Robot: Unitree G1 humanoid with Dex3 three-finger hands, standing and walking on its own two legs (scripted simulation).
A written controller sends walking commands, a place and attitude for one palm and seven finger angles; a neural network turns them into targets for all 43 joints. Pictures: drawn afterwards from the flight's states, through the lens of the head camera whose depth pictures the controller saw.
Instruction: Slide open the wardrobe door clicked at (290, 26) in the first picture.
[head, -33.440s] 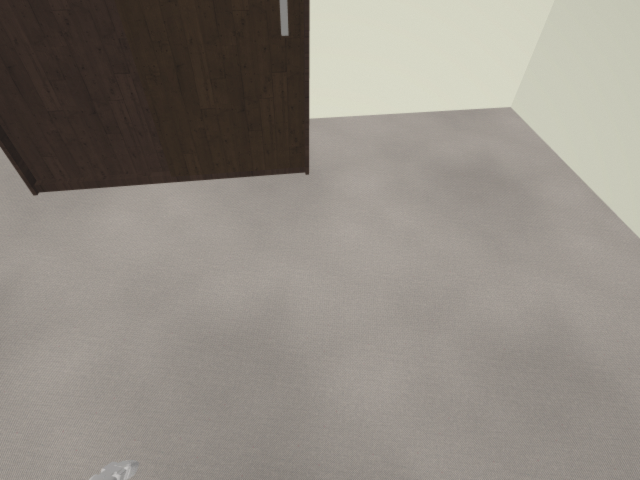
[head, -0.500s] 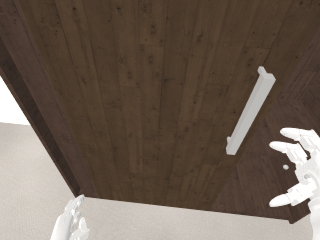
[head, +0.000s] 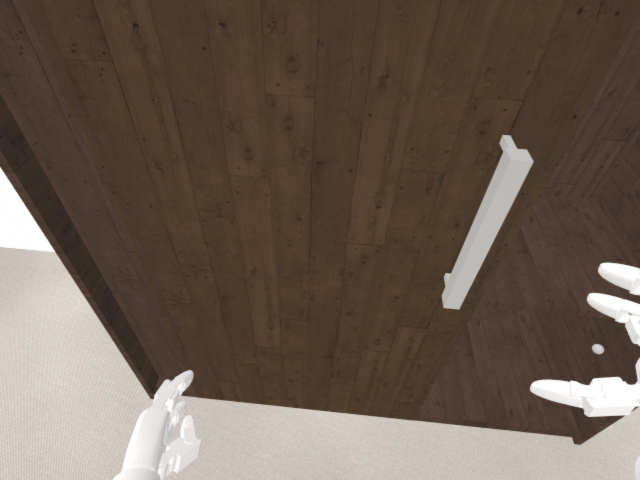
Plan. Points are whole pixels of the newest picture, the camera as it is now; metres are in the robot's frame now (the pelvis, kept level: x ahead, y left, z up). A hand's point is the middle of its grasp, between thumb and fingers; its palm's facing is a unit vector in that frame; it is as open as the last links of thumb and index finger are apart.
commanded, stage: draw the hand back to the body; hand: right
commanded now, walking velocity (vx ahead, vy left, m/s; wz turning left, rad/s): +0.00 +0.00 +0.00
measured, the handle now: (475, 231) +0.44 -0.23 +0.09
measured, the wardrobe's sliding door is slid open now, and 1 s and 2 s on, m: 0.49 0.49 0.49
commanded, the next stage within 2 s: step back with the hand held close in 0.90 s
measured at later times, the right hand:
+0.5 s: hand (609, 324) +0.22 -0.26 +0.18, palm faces +0.45 +0.82 -0.35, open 9.0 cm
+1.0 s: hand (609, 329) +0.21 -0.26 +0.18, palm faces +0.46 +0.81 -0.36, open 7.4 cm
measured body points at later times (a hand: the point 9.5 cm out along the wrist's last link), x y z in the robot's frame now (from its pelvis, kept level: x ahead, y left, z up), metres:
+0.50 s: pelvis +0.03 -0.01 +0.01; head +0.00 +0.01 +0.46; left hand +0.21 +0.21 -0.06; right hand +0.19 -0.31 +0.20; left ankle +0.01 +0.13 -0.73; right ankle +0.05 -0.13 -0.73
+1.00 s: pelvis +0.02 +0.00 +0.01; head -0.01 +0.02 +0.46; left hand +0.21 +0.22 -0.07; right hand +0.18 -0.30 +0.20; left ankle +0.01 +0.13 -0.73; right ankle +0.05 -0.13 -0.73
